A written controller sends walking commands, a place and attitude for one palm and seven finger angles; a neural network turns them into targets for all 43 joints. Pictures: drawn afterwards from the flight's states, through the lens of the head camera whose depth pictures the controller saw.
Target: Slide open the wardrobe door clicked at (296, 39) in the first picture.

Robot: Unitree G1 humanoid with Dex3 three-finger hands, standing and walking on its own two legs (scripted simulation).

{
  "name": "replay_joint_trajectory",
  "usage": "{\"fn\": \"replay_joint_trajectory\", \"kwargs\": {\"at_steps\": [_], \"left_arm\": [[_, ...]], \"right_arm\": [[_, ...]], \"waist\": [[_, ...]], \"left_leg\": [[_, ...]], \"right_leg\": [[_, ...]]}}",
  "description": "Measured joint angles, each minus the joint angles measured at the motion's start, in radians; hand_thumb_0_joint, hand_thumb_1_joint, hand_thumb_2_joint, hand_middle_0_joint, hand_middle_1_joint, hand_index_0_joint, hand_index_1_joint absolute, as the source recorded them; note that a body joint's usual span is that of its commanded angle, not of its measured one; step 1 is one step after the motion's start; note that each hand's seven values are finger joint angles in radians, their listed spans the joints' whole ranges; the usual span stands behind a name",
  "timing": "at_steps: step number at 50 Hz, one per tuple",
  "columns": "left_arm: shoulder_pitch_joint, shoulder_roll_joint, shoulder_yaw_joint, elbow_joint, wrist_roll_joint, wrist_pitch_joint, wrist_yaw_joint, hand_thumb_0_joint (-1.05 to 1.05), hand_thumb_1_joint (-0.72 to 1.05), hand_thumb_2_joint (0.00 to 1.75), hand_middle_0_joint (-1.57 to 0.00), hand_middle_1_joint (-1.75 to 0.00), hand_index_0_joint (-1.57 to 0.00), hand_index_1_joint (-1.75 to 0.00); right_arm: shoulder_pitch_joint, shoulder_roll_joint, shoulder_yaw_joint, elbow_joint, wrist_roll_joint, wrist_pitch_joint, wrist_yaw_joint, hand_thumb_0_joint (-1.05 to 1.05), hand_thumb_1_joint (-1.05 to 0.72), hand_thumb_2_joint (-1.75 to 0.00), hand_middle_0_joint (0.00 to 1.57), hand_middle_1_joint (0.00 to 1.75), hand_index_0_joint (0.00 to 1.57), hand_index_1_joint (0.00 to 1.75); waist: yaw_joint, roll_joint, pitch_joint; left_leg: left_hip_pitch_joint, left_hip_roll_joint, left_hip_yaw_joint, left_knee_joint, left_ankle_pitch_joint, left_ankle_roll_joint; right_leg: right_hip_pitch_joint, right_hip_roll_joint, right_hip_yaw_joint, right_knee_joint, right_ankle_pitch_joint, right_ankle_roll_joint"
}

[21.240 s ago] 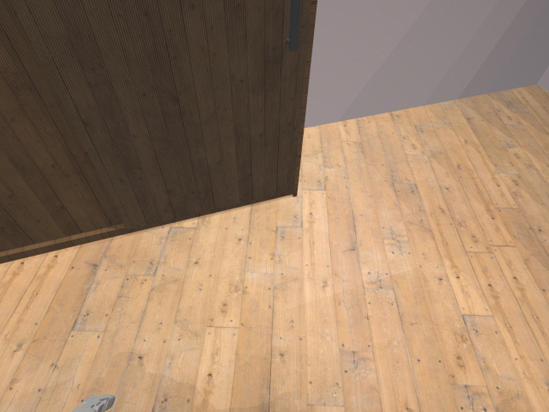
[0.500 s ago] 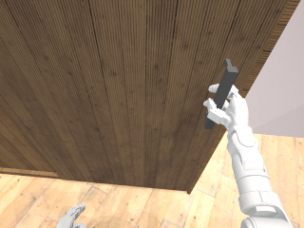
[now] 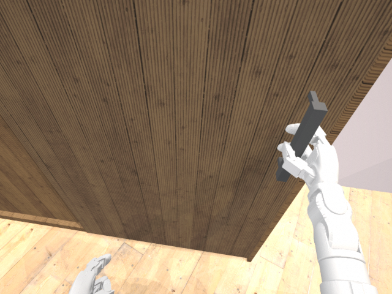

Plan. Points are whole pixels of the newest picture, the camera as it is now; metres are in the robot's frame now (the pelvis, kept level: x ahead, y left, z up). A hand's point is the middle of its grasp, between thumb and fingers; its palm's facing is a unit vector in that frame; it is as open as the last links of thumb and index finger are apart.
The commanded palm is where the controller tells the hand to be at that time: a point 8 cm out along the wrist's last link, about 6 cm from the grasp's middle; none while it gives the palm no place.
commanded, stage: tug the door sideways, standing still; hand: right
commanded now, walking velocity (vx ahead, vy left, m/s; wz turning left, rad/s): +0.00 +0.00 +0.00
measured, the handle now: (295, 140) +0.42 -0.15 +0.12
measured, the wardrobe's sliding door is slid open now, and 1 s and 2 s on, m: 0.00 0.03 0.08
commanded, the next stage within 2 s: step sideways, sliding the door along in 0.88 s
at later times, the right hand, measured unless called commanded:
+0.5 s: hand (286, 158) +0.37 -0.13 +0.12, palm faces +0.09 +1.00 -0.01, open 5.9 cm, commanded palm +0.34 -0.13 +0.13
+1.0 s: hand (270, 157) +0.37 -0.10 +0.12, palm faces +0.06 +1.00 -0.03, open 6.0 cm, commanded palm +0.35 -0.13 +0.13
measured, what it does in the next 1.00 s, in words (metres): stands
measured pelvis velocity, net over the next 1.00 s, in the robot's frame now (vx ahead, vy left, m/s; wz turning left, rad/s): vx -0.02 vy -0.01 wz -0.10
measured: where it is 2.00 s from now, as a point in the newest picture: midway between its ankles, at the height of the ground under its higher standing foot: outside the picture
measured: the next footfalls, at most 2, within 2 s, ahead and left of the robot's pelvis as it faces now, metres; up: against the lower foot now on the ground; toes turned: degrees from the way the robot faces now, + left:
right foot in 1.56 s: +0.06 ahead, -0.06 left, +0.00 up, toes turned -12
left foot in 2.00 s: +0.11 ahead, +0.36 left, +0.00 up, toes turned -2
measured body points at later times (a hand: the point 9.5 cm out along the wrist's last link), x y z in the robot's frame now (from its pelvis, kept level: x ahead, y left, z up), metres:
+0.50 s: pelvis +0.01 -0.01 +0.00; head +0.03 +0.01 +0.45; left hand +0.19 +0.20 -0.11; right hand +0.36 -0.18 +0.13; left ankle -0.05 +0.10 -0.73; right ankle -0.03 -0.12 -0.73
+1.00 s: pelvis -0.02 -0.01 -0.01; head +0.00 +0.00 +0.44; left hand +0.13 +0.21 -0.12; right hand +0.36 -0.15 +0.13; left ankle -0.05 +0.10 -0.73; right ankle -0.03 -0.12 -0.73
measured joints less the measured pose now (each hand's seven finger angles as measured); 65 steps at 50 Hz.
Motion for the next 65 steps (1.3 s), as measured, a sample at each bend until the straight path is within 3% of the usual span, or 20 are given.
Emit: {"fn": "replay_joint_trajectory", "kwargs": {"at_steps": [7, 13, 18, 33, 50, 55, 61, 64, 65], "left_arm": [[-0.014, -0.001, 0.003, -0.019, 0.002, 0.003, 0.001, 0.01, 0.90, 0.90, -0.20, -0.30, -0.20, -0.30], [-0.039, 0.006, 0.009, 0.019, 0.013, 0.009, 0.011, 0.01, 0.90, 0.90, -0.20, -0.30, -0.20, -0.30], [-0.053, -0.004, 0.005, 0.029, 0.022, 0.014, 0.009, 0.01, 0.90, 0.90, -0.20, -0.30, -0.20, -0.30], [-0.036, -0.032, -0.010, 0.040, 0.026, 0.007, -0.008, 0.01, 0.90, 0.90, -0.20, -0.30, -0.20, -0.30], [-0.006, -0.020, 0.003, 0.077, 0.026, -0.007, -0.020, 0.01, 0.90, 0.90, -0.20, -0.30, -0.20, -0.30], [-0.062, -0.029, -0.014, 0.081, 0.028, 0.028, 0.037, 0.01, 0.90, 0.90, -0.20, -0.30, -0.20, -0.30], [-0.091, -0.049, -0.004, 0.063, 0.033, 0.044, 0.076, 0.01, 0.90, 0.90, -0.20, -0.30, -0.20, -0.30], [-0.094, -0.044, -0.003, 0.070, 0.028, 0.050, 0.079, 0.01, 0.90, 0.90, -0.20, -0.30, -0.20, -0.30], [-0.092, -0.041, -0.001, 0.080, 0.025, 0.052, 0.078, 0.01, 0.90, 0.90, -0.20, -0.30, -0.20, -0.30]], "right_arm": [[0.082, 0.013, 0.026, -0.133, 0.002, 0.053, -0.012, 0.02, -0.74, -0.76, 0.28, 1.38, 0.29, 1.36], [0.019, 0.054, 0.098, -0.133, -0.025, 0.079, -0.047, 0.02, -0.71, -0.80, 0.32, 1.38, 0.33, 1.36], [-0.020, 0.086, 0.133, -0.099, -0.043, 0.092, -0.085, 0.02, -0.71, -0.83, 0.32, 1.38, 0.34, 1.37], [-0.133, 0.119, 0.194, 0.036, -0.065, 0.045, -0.155, 0.01, -0.75, -0.82, 0.29, 1.39, 0.26, 1.40], [-0.239, 0.141, 0.253, 0.169, -0.067, -0.002, -0.210, 0.01, -0.75, -0.78, 0.29, 1.38, 0.25, 1.40], [-0.250, 0.073, 0.238, 0.192, -0.074, -0.061, -0.154, 0.00, -0.70, -0.77, 0.35, 1.36, 0.28, 1.40], [-0.267, 0.030, 0.216, 0.186, -0.062, -0.098, -0.126, -0.02, -0.66, -0.80, 0.40, 1.36, 0.30, 1.39], [-0.275, 0.031, 0.201, 0.177, -0.064, -0.097, -0.122, -0.03, -0.65, -0.81, 0.41, 1.36, 0.30, 1.39], [-0.276, 0.037, 0.198, 0.180, -0.070, -0.098, -0.120, -0.03, -0.65, -0.82, 0.41, 1.36, 0.30, 1.39]], "waist": [[-0.012, -0.001, -0.003], [-0.053, -0.002, 0.011], [-0.066, -0.013, 0.007], [-0.075, -0.020, 0.016], [-0.063, -0.015, 0.025], [-0.047, -0.011, 0.082], [-0.062, -0.010, 0.138], [-0.065, -0.049, 0.172], [-0.060, -0.061, 0.176]], "left_leg": [[0.027, 0.003, 0.003, -0.018, -0.003, -0.003], [0.025, 0.016, 0.048, -0.001, -0.029, -0.005], [0.014, 0.025, 0.070, 0.019, -0.020, -0.009], [-0.012, 0.043, 0.081, 0.053, -0.046, -0.014], [-0.049, 0.041, 0.082, 0.081, -0.035, -0.014], [-0.024, 0.027, 0.049, 0.071, -0.018, -0.014], [-0.057, 0.001, 0.023, 0.180, -0.089, -0.001], [-0.022, -0.035, 0.055, 0.153, -0.044, 0.026], [-0.008, -0.047, 0.074, 0.143, -0.045, 0.038]], "right_leg": [[0.022, 0.004, 0.007, -0.009, -0.006, -0.004], [-0.004, 0.018, 0.052, 0.020, -0.029, -0.001], [-0.018, 0.029, 0.078, 0.026, -0.020, -0.006], [-0.065, 0.050, 0.099, 0.080, -0.025, -0.013], [-0.104, 0.049, 0.101, 0.109, -0.013, -0.014], [-0.057, 0.032, 0.069, 0.084, -0.003, -0.015], [-0.056, 0.004, 0.047, 0.145, -0.037, 0.000], [-0.059, -0.034, 0.081, 0.207, -0.070, 0.015], [-0.071, -0.045, 0.093, 0.244, -0.073, 0.002]]}}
